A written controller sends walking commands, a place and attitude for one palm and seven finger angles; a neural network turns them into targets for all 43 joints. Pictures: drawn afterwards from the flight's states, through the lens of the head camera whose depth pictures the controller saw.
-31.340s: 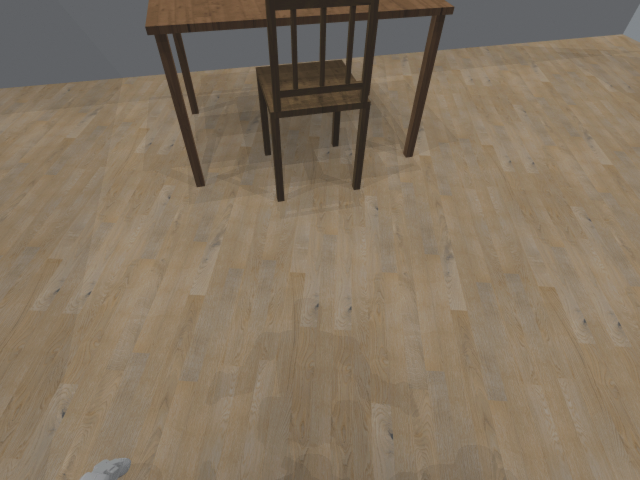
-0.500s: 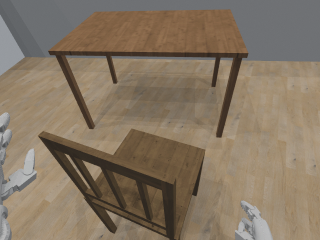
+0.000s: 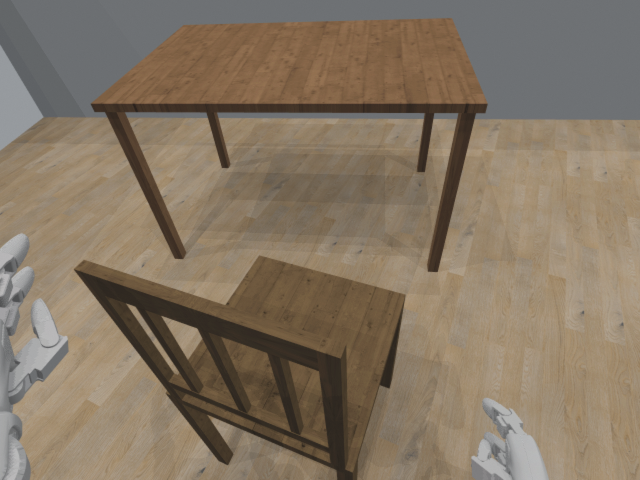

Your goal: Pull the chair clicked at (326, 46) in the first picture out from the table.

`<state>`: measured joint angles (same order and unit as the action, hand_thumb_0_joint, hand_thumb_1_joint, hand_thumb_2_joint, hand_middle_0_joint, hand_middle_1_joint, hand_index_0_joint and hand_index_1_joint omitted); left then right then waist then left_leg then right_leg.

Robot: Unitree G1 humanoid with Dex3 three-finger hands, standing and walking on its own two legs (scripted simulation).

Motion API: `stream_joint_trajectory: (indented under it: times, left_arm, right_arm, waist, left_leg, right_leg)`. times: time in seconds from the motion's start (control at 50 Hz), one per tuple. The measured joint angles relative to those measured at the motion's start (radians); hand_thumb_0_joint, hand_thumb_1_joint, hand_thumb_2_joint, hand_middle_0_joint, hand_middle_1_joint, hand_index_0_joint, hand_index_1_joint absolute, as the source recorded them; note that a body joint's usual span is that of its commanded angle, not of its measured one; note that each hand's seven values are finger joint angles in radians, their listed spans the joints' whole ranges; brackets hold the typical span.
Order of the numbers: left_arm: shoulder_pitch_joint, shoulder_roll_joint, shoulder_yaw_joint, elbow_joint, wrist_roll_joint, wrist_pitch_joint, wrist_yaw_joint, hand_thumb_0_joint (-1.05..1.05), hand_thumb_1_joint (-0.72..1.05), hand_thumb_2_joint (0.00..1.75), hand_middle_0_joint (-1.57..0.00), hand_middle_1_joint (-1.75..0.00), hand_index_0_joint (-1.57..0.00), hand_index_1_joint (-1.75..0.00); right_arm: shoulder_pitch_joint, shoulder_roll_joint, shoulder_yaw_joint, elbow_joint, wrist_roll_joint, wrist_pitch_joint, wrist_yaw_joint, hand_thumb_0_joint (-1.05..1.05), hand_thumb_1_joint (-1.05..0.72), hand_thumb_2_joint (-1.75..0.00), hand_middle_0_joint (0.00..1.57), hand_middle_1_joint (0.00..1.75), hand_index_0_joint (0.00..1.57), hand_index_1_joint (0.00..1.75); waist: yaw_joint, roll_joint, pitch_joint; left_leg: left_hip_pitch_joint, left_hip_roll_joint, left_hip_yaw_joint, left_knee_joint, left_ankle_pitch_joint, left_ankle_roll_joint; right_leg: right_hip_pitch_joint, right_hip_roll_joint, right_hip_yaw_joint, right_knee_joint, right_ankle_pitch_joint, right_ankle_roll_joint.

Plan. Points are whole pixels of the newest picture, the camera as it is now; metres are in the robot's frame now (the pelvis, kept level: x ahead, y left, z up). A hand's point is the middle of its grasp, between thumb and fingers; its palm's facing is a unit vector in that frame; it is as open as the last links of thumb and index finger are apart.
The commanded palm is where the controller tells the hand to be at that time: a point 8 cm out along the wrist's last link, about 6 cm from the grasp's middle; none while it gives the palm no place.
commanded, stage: step back with the hand held close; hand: left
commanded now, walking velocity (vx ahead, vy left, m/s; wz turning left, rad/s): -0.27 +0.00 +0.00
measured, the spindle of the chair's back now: (228, 372) +0.29 +0.19 -0.09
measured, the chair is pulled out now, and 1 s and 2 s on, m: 0.64 0.64 0.64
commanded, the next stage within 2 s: stop stepping back and stand still in 1.74 s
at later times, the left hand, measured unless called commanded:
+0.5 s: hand (33, 394) +0.15 +0.28 +0.15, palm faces +0.44 -0.76 -0.48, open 7.4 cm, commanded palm +0.09 +0.31 +0.18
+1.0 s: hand out of the picture +0.10 +0.28 +0.16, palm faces +0.50 -0.72 -0.48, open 7.4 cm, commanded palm +0.03 +0.31 +0.18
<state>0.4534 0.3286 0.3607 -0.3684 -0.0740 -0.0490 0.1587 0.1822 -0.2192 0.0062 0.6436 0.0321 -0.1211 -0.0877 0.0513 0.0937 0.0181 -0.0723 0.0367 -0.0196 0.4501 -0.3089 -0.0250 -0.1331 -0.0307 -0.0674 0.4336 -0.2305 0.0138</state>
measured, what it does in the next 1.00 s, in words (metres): shifts its weight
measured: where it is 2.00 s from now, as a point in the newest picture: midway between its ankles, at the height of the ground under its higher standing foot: outside the picture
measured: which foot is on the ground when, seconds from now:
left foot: down 0.00-1.00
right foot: down 0.00-1.00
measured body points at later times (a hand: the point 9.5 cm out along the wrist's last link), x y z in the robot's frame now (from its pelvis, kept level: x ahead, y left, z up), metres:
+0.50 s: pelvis -0.05 +0.01 -0.01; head -0.03 +0.00 +0.44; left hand +0.12 +0.32 +0.18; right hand +0.12 -0.23 -0.10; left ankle -0.04 +0.13 -0.74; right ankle +0.01 -0.13 -0.74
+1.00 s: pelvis -0.10 +0.01 -0.02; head -0.07 +0.01 +0.43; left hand +0.07 +0.32 +0.18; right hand +0.07 -0.22 -0.11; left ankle -0.04 +0.14 -0.74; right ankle +0.01 -0.12 -0.74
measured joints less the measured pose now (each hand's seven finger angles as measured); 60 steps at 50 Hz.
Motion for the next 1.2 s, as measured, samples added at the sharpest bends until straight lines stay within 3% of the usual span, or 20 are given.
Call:
stream_joint_trajectory:
  times: [0.14,0.26,0.38,0.64,0.74,0.86,1.0,1.1,1.2]
  left_arm:
    - [0.040,0.000,0.009,-0.034,0.015,-0.048,-0.003,0.01,0.90,0.90,-0.21,-0.30,-0.20,-0.31]
    - [0.123,0.056,0.024,-0.118,0.015,-0.059,0.000,0.02,0.89,0.90,-0.21,-0.30,-0.21,-0.31]
    - [0.138,0.088,0.066,-0.139,0.011,-0.072,0.016,0.01,0.89,0.90,-0.21,-0.30,-0.21,-0.31]
    - [0.102,0.042,0.032,-0.140,0.026,-0.071,0.035,0.01,0.89,0.90,-0.21,-0.30,-0.21,-0.31]
    - [0.092,0.066,0.059,-0.160,0.031,-0.092,0.043,0.02,0.89,0.90,-0.21,-0.30,-0.21,-0.31]
    - [0.104,0.101,0.102,-0.181,0.031,-0.115,0.044,0.01,0.89,0.90,-0.21,-0.30,-0.21,-0.31]
    - [0.080,0.077,0.105,-0.159,0.048,-0.137,0.035,0.01,0.89,0.90,-0.21,-0.30,-0.21,-0.31]
    - [0.073,0.049,0.084,-0.183,0.038,-0.148,0.038,0.01,0.89,0.90,-0.21,-0.30,-0.21,-0.31]
    - [0.088,0.083,0.093,-0.208,0.034,-0.157,0.034,0.01,0.89,0.90,-0.21,-0.30,-0.21,-0.31]
  right_arm:
    - [-0.037,-0.012,-0.008,-0.052,-0.008,0.065,0.012,0.01,-0.90,-0.90,0.20,0.30,0.20,0.30]
    - [-0.027,-0.006,-0.026,-0.069,-0.003,0.106,0.006,0.01,-0.90,-0.90,0.20,0.30,0.20,0.30]
    - [-0.017,0.015,-0.030,-0.060,0.000,0.117,-0.003,0.01,-0.90,-0.90,0.20,0.30,0.20,0.30]
    - [0.006,0.010,-0.008,-0.070,-0.013,0.086,-0.004,0.01,-0.90,-0.90,0.20,0.30,0.20,0.30]
    - [0.025,0.004,-0.005,-0.076,-0.012,0.066,-0.005,0.01,-0.90,-0.90,0.20,0.30,0.20,0.30]
    - [0.034,0.019,-0.004,-0.075,-0.013,0.043,0.002,0.01,-0.90,-0.90,0.20,0.30,0.20,0.30]
    - [0.043,0.032,-0.008,-0.064,-0.014,0.022,0.009,0.01,-0.90,-0.90,0.20,0.30,0.20,0.30]
    - [0.024,0.015,-0.012,-0.028,-0.030,0.027,0.023,0.01,-0.90,-0.90,0.20,0.30,0.20,0.30]
    - [-0.003,0.003,-0.016,-0.018,-0.032,0.041,0.021,0.01,-0.90,-0.90,0.20,0.30,0.20,0.30]
  waist:
    - [-0.037,-0.012,0.045]
    - [-0.059,-0.040,0.063]
    - [-0.058,-0.060,0.049]
    - [-0.039,-0.080,0.010]
    - [-0.049,-0.083,0.015]
    - [-0.060,-0.100,0.028]
    - [-0.059,-0.078,0.028]
    - [-0.046,-0.082,0.030]
    - [-0.057,-0.103,0.048]
  left_leg:
    - [-0.081,-0.007,0.013,0.017,0.020,0.008]
    - [-0.127,-0.025,0.017,0.027,0.036,0.016]
    - [-0.162,-0.027,0.015,0.056,0.040,0.016]
    - [-0.263,-0.010,0.003,0.145,0.046,0.019]
    - [-0.290,-0.006,-0.007,0.150,0.066,0.021]
    - [-0.310,-0.026,-0.002,0.179,0.064,0.025]
    - [-0.359,-0.012,-0.002,0.263,0.014,0.028]
    - [-0.396,-0.019,-0.007,0.298,-0.116,0.023]
    - [-0.388,-0.018,0.002,0.235,0.040,0.029]
  right_leg:
    - [-0.077,-0.006,0.015,-0.003,0.037,0.007]
    - [-0.129,-0.023,0.022,0.022,0.044,0.015]
    - [-0.160,-0.027,0.020,0.045,0.051,0.014]
    - [-0.225,-0.009,0.010,0.063,0.083,0.006]
    - [-0.241,-0.002,0.005,0.061,0.045,0.006]
    - [-0.267,-0.013,0.027,0.093,0.101,0.009]
    - [-0.309,-0.001,0.032,0.179,0.070,0.005]
    - [-0.330,-0.005,0.030,0.163,0.080,-0.002]
    - [-0.336,-0.009,0.033,0.156,0.066,0.006]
